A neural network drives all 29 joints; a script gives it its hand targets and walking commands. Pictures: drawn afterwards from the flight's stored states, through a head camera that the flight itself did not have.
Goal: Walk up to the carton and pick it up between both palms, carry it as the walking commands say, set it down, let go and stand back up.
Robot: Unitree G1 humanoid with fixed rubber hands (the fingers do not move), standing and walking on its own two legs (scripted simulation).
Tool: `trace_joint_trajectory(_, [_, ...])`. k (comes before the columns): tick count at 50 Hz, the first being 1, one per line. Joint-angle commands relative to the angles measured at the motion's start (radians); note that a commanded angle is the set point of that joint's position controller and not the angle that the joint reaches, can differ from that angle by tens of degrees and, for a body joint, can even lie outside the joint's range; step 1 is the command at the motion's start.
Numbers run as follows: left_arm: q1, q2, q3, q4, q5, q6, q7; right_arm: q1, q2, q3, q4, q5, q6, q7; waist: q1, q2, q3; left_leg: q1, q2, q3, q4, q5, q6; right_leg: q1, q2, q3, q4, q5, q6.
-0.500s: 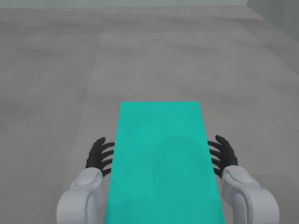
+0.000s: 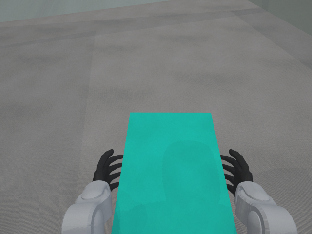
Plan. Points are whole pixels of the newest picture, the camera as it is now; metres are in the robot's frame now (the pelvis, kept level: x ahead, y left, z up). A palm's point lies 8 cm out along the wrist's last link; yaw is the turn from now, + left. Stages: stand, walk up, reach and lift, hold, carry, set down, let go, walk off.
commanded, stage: carry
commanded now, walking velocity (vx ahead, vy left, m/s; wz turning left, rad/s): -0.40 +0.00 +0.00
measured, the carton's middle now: (170, 184) +0.26 -0.01 +0.00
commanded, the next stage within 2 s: none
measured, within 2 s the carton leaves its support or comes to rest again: neither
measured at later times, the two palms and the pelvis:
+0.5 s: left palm out of the picture -0.04 +0.24 +0.08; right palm out of the picture -0.01 -0.06 +0.10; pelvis -0.26 +0.06 +0.01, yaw +4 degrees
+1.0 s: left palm out of the picture -0.28 +0.18 +0.11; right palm out of the picture -0.29 -0.11 +0.09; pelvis -0.52 +0.05 +0.00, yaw +0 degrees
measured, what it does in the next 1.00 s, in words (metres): walks backwards: left foot, then right foot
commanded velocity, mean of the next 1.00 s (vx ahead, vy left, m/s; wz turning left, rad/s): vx -0.32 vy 0.00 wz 0.00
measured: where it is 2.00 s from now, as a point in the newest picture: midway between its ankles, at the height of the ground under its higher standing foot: outside the picture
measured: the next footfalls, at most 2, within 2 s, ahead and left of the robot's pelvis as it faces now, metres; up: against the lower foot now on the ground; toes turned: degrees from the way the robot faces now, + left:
left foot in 0.30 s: -0.20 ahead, +0.16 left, +0.00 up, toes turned +8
right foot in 0.76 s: -0.43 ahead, -0.06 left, +0.00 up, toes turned -6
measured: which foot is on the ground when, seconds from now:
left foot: up 0.00-0.28, down 0.30-0.78, up 0.80-1.00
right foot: down 0.00-0.32, up 0.34-0.74, down 0.76-1.00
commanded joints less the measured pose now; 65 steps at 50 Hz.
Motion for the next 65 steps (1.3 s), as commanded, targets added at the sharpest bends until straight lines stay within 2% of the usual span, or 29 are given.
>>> trace_joint_trajectory(1, [-0.383,-0.787,-0.553,-0.122,-0.265,-0.026,-0.144,-0.482,0.834,0.694,-0.122,0.342,-0.046,0.14,0.02,-0.124,-0.122,0.102,0.0,-0.078,0.343,0.061,-0.004,-0.101,-0.225,0.087,-0.182,0.197,-0.081])
trace_joint_trajectory(8, [-0.326,-0.721,-0.545,-0.082,-0.273,-0.008,-0.136,-0.388,0.785,0.666,-0.075,0.296,-0.016,0.103,0.023,-0.275,-0.203,0.178,-0.02,0.026,-0.064,-0.13,-0.015,0.154,-0.267,0.239,-0.21,0.462,-0.103])
trace_joint_trajectory(13, [-0.33,-0.75,-0.575,-0.085,-0.282,0.0,-0.128,-0.351,0.78,0.631,-0.052,0.288,-0.012,0.107,0.028,-0.269,-0.287,0.405,-0.026,0.068,-0.479,-0.05,0.028,0.157,-0.278,0.246,-0.251,0.402,-0.054])
trace_joint_trajectory(15, [-0.343,-0.753,-0.589,-0.081,-0.29,0.003,-0.123,-0.344,0.781,0.617,-0.032,0.282,-0.014,0.116,0.026,-0.107,-0.273,0.574,0.078,-0.031,-0.726,0.066,0.043,-0.02,-0.194,0.167,-0.162,0.152,0.033])
trace_joint_trajectory(16, [-0.34,-0.745,-0.588,-0.074,-0.285,0.005,-0.12,-0.339,0.77,0.606,-0.029,0.281,-0.013,0.122,0.027,0.065,-0.226,0.622,0.252,-0.188,-0.772,0.071,0.082,-0.207,-0.124,0.08,-0.041,-0.055,0.073])
trace_joint_trajectory(17, [-0.459,-0.781,-0.656,-0.178,-0.319,-0.001,-0.13,-0.371,0.805,0.592,-0.053,0.283,-0.036,0.13,0.007,0.338,-0.122,0.446,0.492,-0.407,-0.767,0.452,0.209,-0.371,0.013,-0.042,0.163,-0.286,0.107])
trace_joint_trajectory(18, [-0.481,-0.832,-0.65,-0.161,-0.318,-0.006,-0.129,-0.398,0.822,0.599,-0.085,0.297,-0.039,0.14,0.021,0.225,-0.099,0.398,0.456,-0.298,-0.678,0.731,0.23,-0.328,0.019,0.064,0.434,-0.314,0.079])
trace_joint_trajectory(19, [-0.467,-0.862,-0.66,-0.144,-0.324,-0.014,-0.134,-0.39,0.818,0.593,-0.105,0.291,-0.047,0.148,0.029,0.152,-0.125,0.36,0.372,-0.173,-0.628,0.747,0.187,-0.293,0.051,0.102,0.575,-0.257,0.061])
trace_joint_trajectory(20, [-0.475,-0.889,-0.674,-0.134,-0.334,-0.021,-0.135,-0.389,0.817,0.581,-0.114,0.29,-0.058,0.155,0.033,0.137,-0.147,0.363,0.304,-0.075,-0.619,0.699,0.141,-0.292,0.066,0.094,0.659,-0.184,0.059])
trace_joint_trajectory(22, [-0.46,-0.887,-0.682,-0.116,-0.335,-0.021,-0.132,-0.356,0.788,0.552,-0.104,0.278,-0.064,0.156,0.029,0.177,-0.178,0.412,0.249,-0.026,-0.582,0.684,0.134,-0.319,0.079,0.064,0.768,-0.114,0.064])
trace_joint_trajectory(25, [-0.437,-0.839,-0.678,-0.107,-0.325,-0.016,-0.115,-0.309,0.746,0.532,-0.071,0.265,-0.058,0.15,0.018,0.185,-0.204,0.492,0.263,-0.099,-0.591,0.686,0.177,-0.354,0.09,0.047,0.786,-0.176,0.08])
trace_joint_trajectory(28, [-0.399,-0.814,-0.667,-0.086,-0.309,-0.004,-0.101,-0.314,0.723,0.538,-0.082,0.269,-0.05,0.145,0.02,0.205,-0.225,0.563,0.285,-0.197,-0.633,0.61,0.18,-0.331,0.095,0.045,0.611,-0.218,0.077])
trace_joint_trajectory(34, [-0.343,-0.796,-0.617,-0.05,-0.281,0.006,-0.096,-0.323,0.74,0.59,-0.101,0.28,-0.03,0.141,0.02,0.213,-0.289,0.549,0.315,-0.252,-0.738,0.474,0.151,-0.07,0.093,-0.04,0.12,-0.278,0.02])
trace_joint_trajectory(36, [-0.341,-0.785,-0.599,-0.053,-0.283,-0.001,-0.104,-0.337,0.74,0.608,-0.119,0.284,-0.03,0.136,0.028,0.181,-0.302,0.475,0.285,-0.202,-0.751,0.404,0.087,0.073,0.058,-0.052,-0.126,-0.128,0.007])
trace_joint_trajectory(37, [-0.343,-0.775,-0.589,-0.057,-0.285,-0.003,-0.109,-0.343,0.738,0.615,-0.127,0.287,-0.031,0.134,0.026,0.143,-0.291,0.402,0.239,-0.151,-0.731,0.327,0.033,0.158,0.017,-0.027,-0.243,-0.072,-0.005])
trace_joint_trajectory(38, [-0.354,-0.768,-0.581,-0.065,-0.291,-0.003,-0.115,-0.347,0.739,0.618,-0.133,0.288,-0.03,0.129,0.02,0.023,-0.276,0.295,0.187,-0.11,-0.642,0.193,0.015,0.207,-0.101,0.097,-0.284,-0.058,-0.023])
trace_joint_trajectory(39, [-0.327,-0.754,-0.564,-0.035,-0.278,-0.002,-0.118,-0.343,0.72,0.625,-0.128,0.279,-0.023,0.123,0.031,-0.273,-0.233,0.16,0.059,0.027,-0.401,-0.068,-0.036,0.115,-0.4,0.373,-0.323,0.057,-0.123])
trace_joint_trajectory(40, [-0.337,-0.787,-0.573,-0.068,-0.274,-0.008,-0.127,-0.42,0.748,0.643,-0.152,0.297,-0.032,0.129,0.034,-0.299,-0.114,0.099,0.042,0.039,-0.068,-0.22,-0.034,-0.098,-0.483,0.343,-0.289,0.336,-0.197])
trace_joint_trajectory(42, [-0.382,-0.81,-0.582,-0.121,-0.278,-0.019,-0.139,-0.477,0.823,0.682,-0.147,0.334,-0.048,0.142,0.028,-0.116,-0.081,0.11,0.011,-0.064,0.244,-0.089,-0.018,-0.205,-0.345,0.18,-0.281,0.089,-0.144])
trace_joint_trajectory(45, [-0.369,-0.768,-0.542,-0.11,-0.269,-0.029,-0.145,-0.477,0.823,0.685,-0.127,0.336,-0.051,0.14,0.019,-0.136,-0.144,0.099,-0.004,-0.049,0.293,0.091,-0.01,-0.089,-0.214,0.088,-0.208,0.045,-0.069])
trace_joint_trajectory(52, [-0.329,-0.696,-0.532,-0.056,-0.27,-0.005,-0.134,-0.38,0.754,0.64,-0.047,0.279,-0.013,0.104,0.033,-0.256,-0.199,0.231,-0.014,0.056,-0.232,-0.103,-0.006,0.091,-0.254,0.248,-0.26,0.069,-0.091])
trace_joint_trajectory(55, [-0.331,-0.704,-0.547,-0.051,-0.278,0.004,-0.126,-0.355,0.747,0.612,-0.024,0.265,-0.007,0.1,0.032,-0.239,-0.236,0.366,-0.029,0.096,-0.527,-0.026,0.015,0.102,-0.246,0.246,-0.235,0.07,-0.058])
trace_joint_trajectory(56, [-0.332,-0.709,-0.554,-0.045,-0.281,0.006,-0.124,-0.356,0.744,0.606,-0.017,0.261,-0.008,0.101,0.03,-0.207,-0.247,0.447,-0.009,0.107,-0.673,0.077,0.015,0.079,-0.223,0.211,-0.212,0.045,-0.017])
trace_joint_trajectory(57, [-0.334,-0.713,-0.559,-0.035,-0.281,0.007,-0.121,-0.367,0.74,0.603,-0.01,0.26,-0.008,0.104,0.038,-0.133,-0.246,0.544,0.062,0.023,-0.725,0.077,0.024,-0.006,-0.191,0.17,-0.153,0.019,0.022])
trace_joint_trajectory(58, [-0.332,-0.715,-0.561,-0.029,-0.279,0.007,-0.118,-0.372,0.733,0.597,-0.009,0.259,-0.008,0.108,0.043,-0.01,-0.24,0.611,0.185,-0.111,-0.756,0.026,0.039,-0.112,-0.146,0.108,-0.05,0.031,0.061])
trace_joint_trajectory(59, [-0.409,-0.729,-0.608,-0.099,-0.306,0.007,-0.124,-0.354,0.758,0.573,-0.001,0.248,-0.02,0.111,0.017,0.181,-0.161,0.505,0.358,-0.267,-0.784,0.081,0.112,-0.22,-0.051,-0.012,-0.042,-0.023,0.111])
trace_joint_trajectory(60, [-0.478,-0.77,-0.628,-0.128,-0.311,0.002,-0.126,-0.41,0.789,0.584,-0.045,0.261,-0.028,0.119,0.017,0.19,-0.103,0.406,0.377,-0.248,-0.805,0.109,0.14,-0.191,-0.051,-0.023,0.055,-0.081,0.104])
trace_joint_trajectory(62, [-0.503,-0.799,-0.642,-0.114,-0.32,0.003,-0.129,-0.411,0.791,0.574,-0.055,0.252,-0.036,0.124,0.022,0.146,-0.085,0.342,0.298,-0.149,-0.775,0.039,0.132,-0.141,-0.036,-0.006,0.184,-0.065,0.092])
trace_joint_trajectory(65, [-0.474,-0.784,-0.648,-0.085,-0.317,0.012,-0.123,-0.374,0.757,0.55,-0.041,0.234,-0.032,0.119,0.025,0.169,-0.102,0.367,0.238,-0.094,-0.737,0.083,0.116,-0.123,-0.025,-0.016,0.14,-0.012,0.081])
